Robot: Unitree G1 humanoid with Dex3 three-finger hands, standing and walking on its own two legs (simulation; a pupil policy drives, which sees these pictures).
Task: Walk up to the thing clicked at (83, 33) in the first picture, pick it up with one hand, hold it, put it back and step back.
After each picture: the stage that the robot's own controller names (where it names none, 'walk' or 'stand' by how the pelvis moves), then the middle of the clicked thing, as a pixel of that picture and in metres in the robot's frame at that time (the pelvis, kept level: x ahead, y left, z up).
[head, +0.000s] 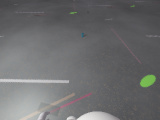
stand; (82, 35) +2.24 +0.23 -0.72
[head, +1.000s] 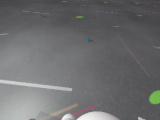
walk; (88, 40) +2.13 +0.02 -0.70
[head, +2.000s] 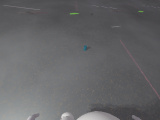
walk; (85, 48) +1.52 +0.04 -0.71
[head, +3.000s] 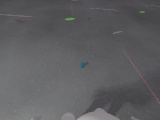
walk; (81, 65) +1.00 +0.09 -0.71
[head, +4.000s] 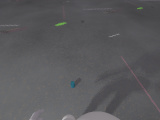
walk; (72, 84) +0.59 +0.22 -0.70
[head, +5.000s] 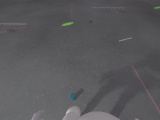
walk; (73, 96) +0.38 +0.21 -0.69
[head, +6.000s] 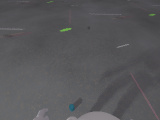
stand; (71, 107) +0.29 +0.19 -0.72
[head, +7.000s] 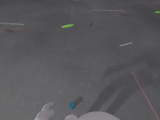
stand; (71, 105) +0.28 +0.17 -0.72
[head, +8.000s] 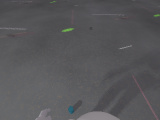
stand; (71, 110) +0.26 +0.20 -0.72
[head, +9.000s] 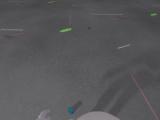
stand; (70, 110) +0.25 +0.20 -0.72
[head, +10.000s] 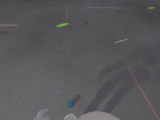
stand; (70, 104) +0.28 +0.21 -0.72
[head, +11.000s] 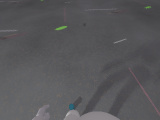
stand; (71, 107) +0.26 +0.21 -0.71
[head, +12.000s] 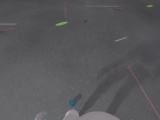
stand; (71, 103) +0.28 +0.19 -0.71
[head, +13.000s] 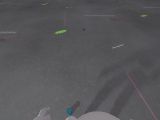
stand; (69, 111) +0.25 +0.20 -0.72
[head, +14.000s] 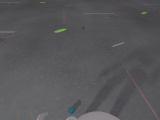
stand; (71, 110) +0.25 +0.19 -0.73
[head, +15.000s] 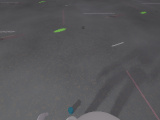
stand; (70, 110) +0.25 +0.19 -0.73
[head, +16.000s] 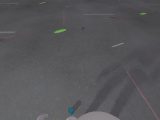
stand; (71, 111) +0.25 +0.19 -0.73
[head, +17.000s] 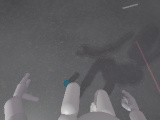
go down; (67, 83) +0.29 +0.21 -0.49
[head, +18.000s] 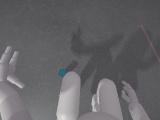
go down; (63, 73) +0.33 +0.25 -0.32
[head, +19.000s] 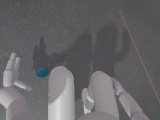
close in; (42, 72) +0.29 +0.28 -0.23
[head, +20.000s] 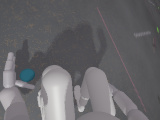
close; (27, 75) +0.28 +0.28 -0.21
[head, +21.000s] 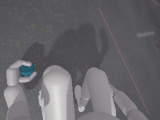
lift; (27, 71) +0.30 +0.29 -0.20
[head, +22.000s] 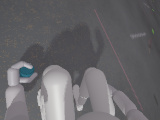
lift; (26, 73) +0.29 +0.29 -0.21
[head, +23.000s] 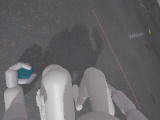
lift; (25, 74) +0.29 +0.29 -0.21
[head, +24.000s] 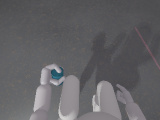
lift; (57, 76) +0.29 +0.23 -0.04
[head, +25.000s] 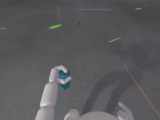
lift; (64, 79) +0.30 +0.17 +0.03
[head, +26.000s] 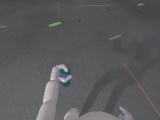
hold; (65, 77) +0.32 +0.17 +0.01
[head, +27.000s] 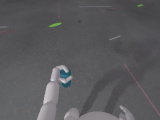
hold; (65, 77) +0.32 +0.17 +0.01
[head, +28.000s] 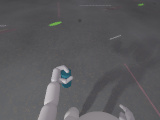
hold; (66, 78) +0.31 +0.17 +0.01
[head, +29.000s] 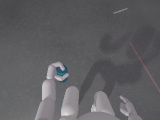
crouch; (62, 73) +0.33 +0.20 -0.05
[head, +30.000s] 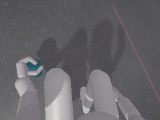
lower; (35, 68) +0.33 +0.30 -0.19
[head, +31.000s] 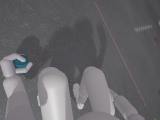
lower; (21, 65) +0.35 +0.31 -0.21
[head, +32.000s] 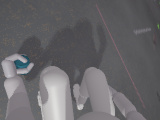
lower; (23, 65) +0.34 +0.31 -0.21
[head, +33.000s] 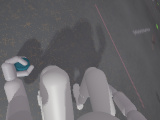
lower; (23, 67) +0.32 +0.31 -0.21
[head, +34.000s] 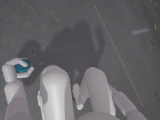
loosen; (23, 69) +0.32 +0.31 -0.21
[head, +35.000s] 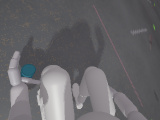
withdraw; (27, 72) +0.30 +0.28 -0.22
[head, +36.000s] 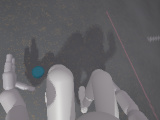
rise; (38, 72) +0.29 +0.28 -0.22
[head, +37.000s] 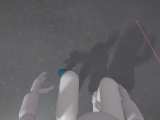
walk; (63, 73) +0.33 +0.25 -0.32
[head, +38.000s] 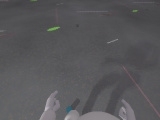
stand; (69, 110) +0.26 +0.18 -0.66
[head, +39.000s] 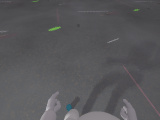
stand; (69, 108) +0.28 +0.20 -0.66
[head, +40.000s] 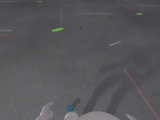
stand; (70, 108) +0.28 +0.19 -0.69
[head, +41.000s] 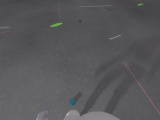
walk; (72, 102) +0.31 +0.19 -0.71
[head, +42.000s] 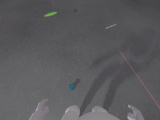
walk; (71, 87) +0.43 +0.20 -0.70
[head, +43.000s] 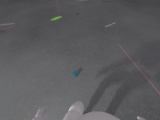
walk; (75, 73) +0.70 +0.26 -0.70
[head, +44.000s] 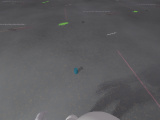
stand; (75, 71) +0.90 +0.23 -0.71
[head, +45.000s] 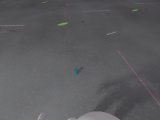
stand; (76, 71) +0.89 +0.22 -0.73
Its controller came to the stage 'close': yes
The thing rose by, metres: 0.72
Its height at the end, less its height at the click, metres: +0.00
